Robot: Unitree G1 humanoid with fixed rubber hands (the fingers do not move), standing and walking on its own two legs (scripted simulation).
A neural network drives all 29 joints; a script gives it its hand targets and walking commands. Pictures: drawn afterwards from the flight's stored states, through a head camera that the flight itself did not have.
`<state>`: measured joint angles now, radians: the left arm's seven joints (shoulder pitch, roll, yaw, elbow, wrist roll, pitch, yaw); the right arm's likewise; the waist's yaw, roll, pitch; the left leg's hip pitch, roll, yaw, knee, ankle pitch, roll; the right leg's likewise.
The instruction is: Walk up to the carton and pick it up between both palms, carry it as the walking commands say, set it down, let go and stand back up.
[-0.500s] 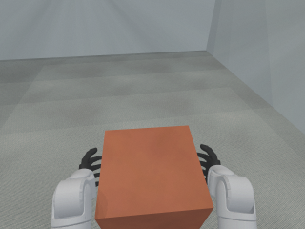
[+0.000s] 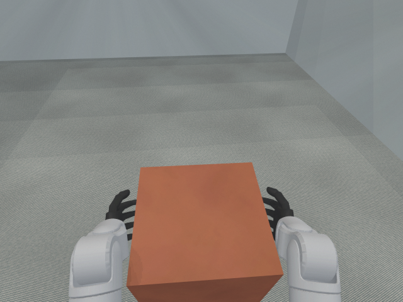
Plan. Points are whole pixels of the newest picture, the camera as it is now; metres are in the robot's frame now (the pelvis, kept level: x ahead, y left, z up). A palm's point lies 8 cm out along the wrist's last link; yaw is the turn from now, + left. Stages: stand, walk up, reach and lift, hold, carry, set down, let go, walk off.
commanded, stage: carry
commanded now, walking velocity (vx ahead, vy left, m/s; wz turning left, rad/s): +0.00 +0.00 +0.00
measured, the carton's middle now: (199, 243) +0.26 +0.00 +0.02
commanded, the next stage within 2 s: none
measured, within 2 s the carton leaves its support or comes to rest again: neither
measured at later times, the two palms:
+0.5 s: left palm (129, 220) +0.28 +0.13 +0.08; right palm (288, 216) +0.29 -0.17 +0.08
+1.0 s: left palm (134, 217) +0.29 +0.13 +0.08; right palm (292, 214) +0.29 -0.18 +0.08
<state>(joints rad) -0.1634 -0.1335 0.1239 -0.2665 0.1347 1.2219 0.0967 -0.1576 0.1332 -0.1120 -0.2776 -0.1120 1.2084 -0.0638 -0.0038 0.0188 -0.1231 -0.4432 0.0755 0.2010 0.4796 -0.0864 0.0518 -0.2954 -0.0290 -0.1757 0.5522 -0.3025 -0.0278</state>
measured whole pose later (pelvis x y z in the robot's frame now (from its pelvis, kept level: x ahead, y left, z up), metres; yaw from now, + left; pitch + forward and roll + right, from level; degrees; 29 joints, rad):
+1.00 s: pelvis +0.03 -0.03 +0.00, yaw -1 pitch +2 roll +0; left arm -0.12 -0.13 0.11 -0.29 0.13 1.18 0.10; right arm -0.13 0.13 -0.09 -0.29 -0.11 1.17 -0.06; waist 0.00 0.00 -0.10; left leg -0.40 0.10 0.19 0.51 -0.14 0.01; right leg -0.24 -0.02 -0.18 0.56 -0.36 -0.06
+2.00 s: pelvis +0.03 -0.02 +0.00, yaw -1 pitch +2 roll +0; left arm -0.12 -0.13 0.11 -0.29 0.12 1.17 0.10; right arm -0.13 0.13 -0.09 -0.29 -0.11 1.16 -0.07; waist 0.00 0.00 -0.09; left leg -0.39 0.09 0.19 0.51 -0.15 0.01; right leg -0.23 -0.03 -0.19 0.55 -0.36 -0.05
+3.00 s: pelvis +0.03 -0.02 +0.00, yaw +0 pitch +2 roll +0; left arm -0.12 -0.13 0.11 -0.29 0.11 1.16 0.10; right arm -0.14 0.13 -0.10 -0.29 -0.10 1.16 -0.07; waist 0.01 0.00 -0.08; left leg -0.39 0.09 0.19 0.50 -0.14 0.02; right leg -0.22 -0.03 -0.20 0.54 -0.35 -0.04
